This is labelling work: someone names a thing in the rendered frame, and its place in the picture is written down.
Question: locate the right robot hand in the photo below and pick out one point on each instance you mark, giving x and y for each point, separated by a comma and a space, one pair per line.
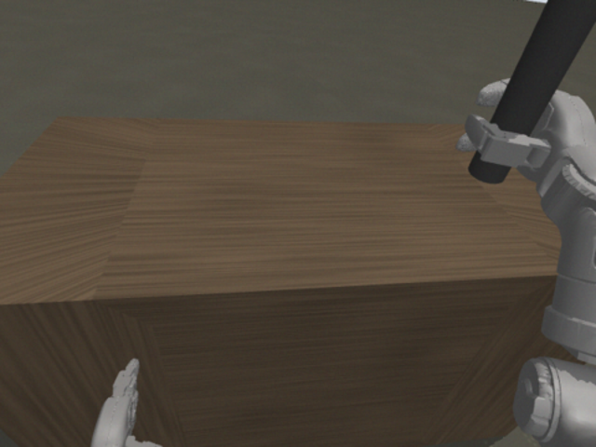
566, 122

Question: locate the right robot arm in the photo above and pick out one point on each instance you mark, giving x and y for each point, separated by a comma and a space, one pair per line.
555, 400

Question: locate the left robot hand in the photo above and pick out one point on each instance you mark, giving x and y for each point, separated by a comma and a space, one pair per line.
118, 414

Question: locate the can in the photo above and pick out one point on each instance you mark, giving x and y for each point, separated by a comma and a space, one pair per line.
556, 39

